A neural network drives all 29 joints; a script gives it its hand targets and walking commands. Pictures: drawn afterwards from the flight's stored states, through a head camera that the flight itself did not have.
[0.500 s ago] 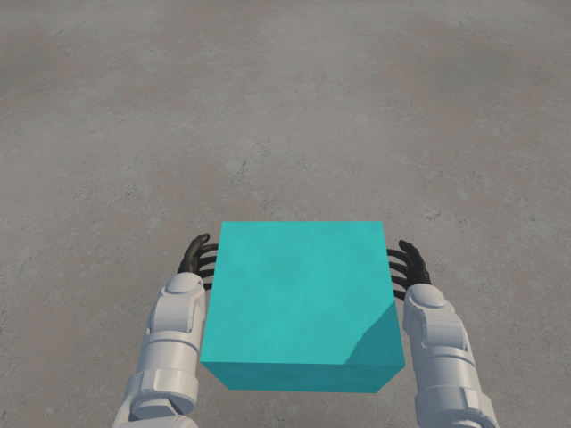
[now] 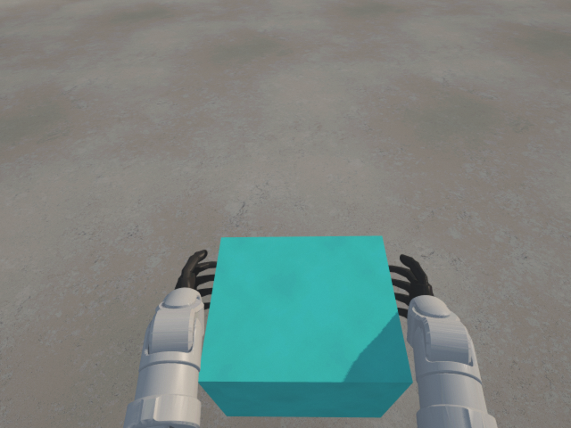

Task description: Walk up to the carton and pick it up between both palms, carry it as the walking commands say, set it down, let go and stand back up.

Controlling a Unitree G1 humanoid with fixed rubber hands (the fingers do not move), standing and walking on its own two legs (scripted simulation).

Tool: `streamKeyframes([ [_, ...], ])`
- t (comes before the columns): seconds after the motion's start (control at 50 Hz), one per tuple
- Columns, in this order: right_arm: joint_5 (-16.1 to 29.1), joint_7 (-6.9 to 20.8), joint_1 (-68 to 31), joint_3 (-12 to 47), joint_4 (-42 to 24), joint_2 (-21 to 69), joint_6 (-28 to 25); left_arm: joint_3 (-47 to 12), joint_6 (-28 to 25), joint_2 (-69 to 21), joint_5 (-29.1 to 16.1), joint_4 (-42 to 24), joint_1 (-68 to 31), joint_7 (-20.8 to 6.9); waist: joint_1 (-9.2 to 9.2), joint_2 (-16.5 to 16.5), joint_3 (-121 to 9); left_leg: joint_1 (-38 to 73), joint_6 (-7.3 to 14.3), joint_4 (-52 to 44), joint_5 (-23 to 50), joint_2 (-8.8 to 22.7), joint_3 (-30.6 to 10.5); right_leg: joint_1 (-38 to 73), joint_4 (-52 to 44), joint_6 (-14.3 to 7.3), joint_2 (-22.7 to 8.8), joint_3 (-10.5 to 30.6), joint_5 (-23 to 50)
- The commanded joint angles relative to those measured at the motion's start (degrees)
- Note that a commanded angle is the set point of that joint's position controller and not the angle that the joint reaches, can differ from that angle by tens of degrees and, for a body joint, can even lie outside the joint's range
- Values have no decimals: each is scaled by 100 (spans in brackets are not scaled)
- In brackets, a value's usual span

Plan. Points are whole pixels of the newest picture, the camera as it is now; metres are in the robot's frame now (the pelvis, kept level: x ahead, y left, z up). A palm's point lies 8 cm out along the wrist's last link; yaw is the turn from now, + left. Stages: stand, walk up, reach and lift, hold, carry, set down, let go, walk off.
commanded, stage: reach and lift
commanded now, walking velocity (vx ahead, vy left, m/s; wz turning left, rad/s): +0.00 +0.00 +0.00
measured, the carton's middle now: (302, 328) +0.28 +0.01 -0.04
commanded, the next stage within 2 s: hold in 1.04 s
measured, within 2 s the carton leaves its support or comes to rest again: neither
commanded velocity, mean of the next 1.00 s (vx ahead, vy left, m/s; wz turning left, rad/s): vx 0.00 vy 0.00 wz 0.00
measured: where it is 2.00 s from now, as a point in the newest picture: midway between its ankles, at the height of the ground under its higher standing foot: outside the picture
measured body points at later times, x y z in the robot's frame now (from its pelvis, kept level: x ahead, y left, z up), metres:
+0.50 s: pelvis -0.02 +0.01 +0.00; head -0.06 +0.01 +0.45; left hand +0.30 +0.17 +0.04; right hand +0.29 -0.17 +0.03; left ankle +0.02 +0.14 -0.75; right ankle +0.00 -0.12 -0.75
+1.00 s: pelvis +0.00 +0.01 +0.00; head -0.05 +0.01 +0.45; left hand +0.29 +0.18 +0.04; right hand +0.28 -0.17 +0.03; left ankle +0.02 +0.14 -0.75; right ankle +0.00 -0.12 -0.75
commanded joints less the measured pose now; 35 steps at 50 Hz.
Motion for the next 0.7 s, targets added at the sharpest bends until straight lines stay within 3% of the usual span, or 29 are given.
streamKeyframes([
  [0.0, 1642, 1466, -3941, 3727, -476, 5389, -189, -3685, -383, -5487, -1875, -664, -4209, -1595, -80, -69, -1528, 169, 61, -110, 525, -452, 524, 15, -358, 50, 224, -229, 541],
  [0.02, 1686, 1458, -3842, 3618, -233, 5371, -141, -3543, -355, -5364, -1803, -553, -4095, -1596, -86, 48, -1419, 134, 60, -94, 523, -402, 529, -18, -324, 47, 165, -195, 643],
  [0.04, 1721, 1469, -4052, 3691, -426, 5287, -163, -3591, -346, -5539, -1838, -333, -4014, -1591, -99, -172, -1509, 166, 56, -93, 715, -407, 497, 13, -290, 59, 247, -260, 790],
  [0.06, 1727, 1479, -3970, 3658, -358, 5378, -168, -3642, -375, -5486, -1839, -605, -4291, -1601, -67, 226, -1706, 7, 40, -65, 544, -460, 582, 214, -293, 61, 224, -213, 688],
  [0.08, 1645, 1459, -4064, 3547, -96, 5350, -122, -3467, -332, -5482, -1767, -146, -4227, -1621, -117, -253, -1494, 21, 86, -48, 240, -449, 603, -41, -372, 117, 209, -261, 292],
  [0.1, 1541, 1444, -3820, 3334, 73, 5206, -56, -3365, -302, -5540, -1744, -30, -4148, -1637, -243, -141, -1327, -19, 88, -126, 266, -392, 515, -54, -362, 72, 232, -278, 302],
  [0.12, 1649, 1467, -4171, 3441, -45, 5231, -113, -3311, -329, -5641, -1811, 118, -4103, -1667, -215, -152, -1476, 44, 104, -118, 203, -368, 546, 49, -335, 70, 201, -245, 317],
  [0.14, 1662, 1488, -3952, 3519, -109, 5379, -108, -3487, -389, -5619, -1876, -296, -4193, -1665, -203, -287, -1853, 164, 89, -105, 707, -409, 553, 274, -314, 112, 234, -310, 824],
  [0.16, 1716, 1499, -4131, 3487, -80, 5500, -125, -3423, -381, -5608, -1759, -161, -4147, -1663, -103, -163, -1903, 251, 109, -52, 668, -417, 556, 141, -305, 130, 190, -215, 751],
  [0.18, 1663, 1495, -4034, 3456, 2, 5503, -110, -3423, -374, -5577, -1749, -87, -4243, -1663, -155, -100, -1919, 209, 98, -69, 684, -403, 551, 146, -267, 114, 238, -248, 819],
  [0.22, 1690, 1563, -4123, 3310, 145, 5458, -120, -3238, -367, -5567, -1669, 72, -4297, -1689, -93, 133, -1674, 12, 85, -130, 422, -436, 567, 27, -344, 94, 215, -266, 493],
  [0.24, 1676, 1558, -4375, 3305, 150, 5524, -107, -3061, -361, -5637, -1598, 348, -4191, -1705, 50, -55, -1604, -86, 126, -133, 97, -413, 596, 6, -362, 106, 191, -234, 143],
  [0.26, 1673, 1598, -4213, 3236, 240, 5454, -117, -3182, -392, -5643, -1668, 120, -4335, -1674, -159, -3, -1542, 50, 110, -178, 242, -399, 541, -95, -351, 79, 213, -288, 295],
  [0.28, 1790, 1614, -4570, 3470, -110, 5667, -187, -3334, -437, -5763, -1770, 29, -4510, -1693, -4, -19, -1953, 178, 105, -93, 383, -426, 599, -23, -311, 79, 223, -231, 398],
  [0.3, 1719, 1603, -4196, 3275, 210, 5503, -133, -3277, -402, -5749, -1735, 116, -4316, -1693, -196, -59, -1732, 201, 115, -109, 384, -412, 532, -83, -337, 92, 213, -268, 346],
  [0.36, 1695, 1629, -4350, 3311, -15, 5421, -161, -3330, -428, -5779, -1772, 14, -4379, -1681, -205, -53, -2020, 347, 97, -116, 586, -367, 515, -51, -295, 85, 254, -293, 560],
  [0.42, 1834, 1653, -4414, 3486, -91, 5583, -132, -3212, -385, -5839, -1758, 188, -4072, -1694, -38, -35, -1736, 220, 139, -114, 410, -415, 565, -66, -343, 77, 228, -264, 384],
  [0.44, 1684, 1694, -4384, 3284, 156, 5457, -122, -3164, -394, -5782, -1714, 231, -4390, -1687, -112, -68, -1745, 197, 112, -200, 316, -376, 457, -246, -339, 66, 241, -297, 286],
  [0.48, 1747, 1727, -4342, 3318, -52, 5346, -163, -3344, -369, -6044, -1736, 156, -4230, -1657, -184, 141, -1832, 360, 63, -143, 353, -355, 419, -210, -290, 8, 262, -304, 320],
  [0.52, 1736, 1700, -4031, 3337, -49, 5492, -152, -3542, -383, -6090, -1868, -177, -4194, -1660, -259, 98, -1946, 480, 65, -124, 831, -422, 497, -91, -354, 54, 258, -305, 699],
  [0.54, 1665, 1693, -4207, 3354, -181, 5371, -180, -3395, -353, -6021, -1711, 94, -3924, -1642, -145, -4, -2088, 595, 62, -135, 938, -386, 462, -37, -295, 50, 279, -301, 822],
  [0.56, 1693, 1703, -4055, 3336, 10, 5384, -138, -3438, -339, -5983, -1747, 100, -3989, -1614, -188, 78, -1748, 500, 70, -168, 933, -385, 438, -202, -348, 38, 268, -300, 777],
  [0.58, 1702, 1706, -4331, 3291, -113, 5314, -162, -3294, -354, -5941, -1735, 131, -4138, -1637, -138, -63, -1634, 382, 83, -167, 685, -375, 429, -252, -360, 38, 277, -343, 477],
  [0.6, 1767, 1716, -4285, 3443, -279, 5346, -161, -3346, -329, -6085, -1717, 169, -3831, -1642, -123, 35, -1772, 372, 60, -169, 732, -426, 474, -51, -349, 41, 284, -341, 599],
  [0.62, 1607, 1719, -3846, 3224, 129, 5259, -69, -3298, -314, -5948, -1698, 102, -3905, -1617, -229, -162, -1621, 395, 76, -234, 758, -350, 372, -144, -362, 51, 290, -337, 619],
  [0.64, 1706, 1715, -3854, 3390, -172, 5388, -119, -3530, -362, -5995, -1875, -237, -3981, -1631, -198, -15, -1981, 593, 63, -186, 860, -368, 411, -38, -344, 27, 295, -304, 722],
  [0.66, 1685, 1733, -3617, 3336, -82, 5399, -100, -3518, -319, -6019, -1779, -183, -3750, -1584, -201, 94, -1659, 503, 56, -230, 1003, -351, 338, -93, -338, 8, 265, -275, 876],
  [0.68, 1626, 1705, -3698, 3345, -156, 5383, -103, -3475, -303, -6027, -1777, -26, -3796, -1601, -182, -97, -1627, 514, 71, -222, 1038, -395, 388, -133, -389, 20, 293, -311, 898],
])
